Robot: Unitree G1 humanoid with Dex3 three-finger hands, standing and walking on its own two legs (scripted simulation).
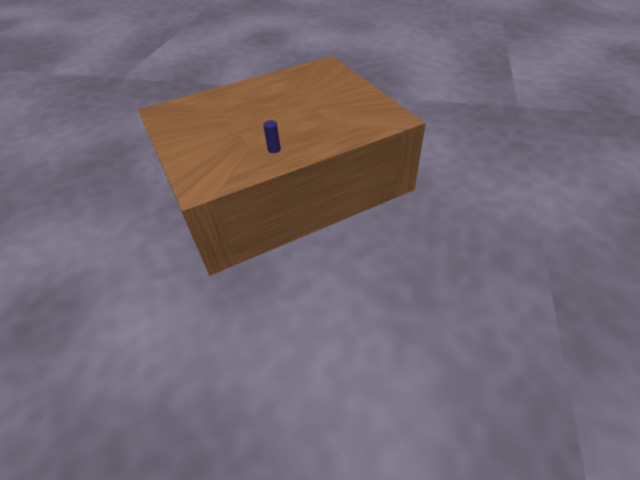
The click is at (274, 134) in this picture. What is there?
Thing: squat round
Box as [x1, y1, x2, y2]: [263, 120, 280, 152]
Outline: 269,120 264,122 263,124 268,151 276,152 280,149 276,122
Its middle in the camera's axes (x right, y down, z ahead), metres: -0.19 -0.40 +1.51
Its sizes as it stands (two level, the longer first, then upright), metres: 0.050 0.050 0.114
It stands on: a support 0.36 m high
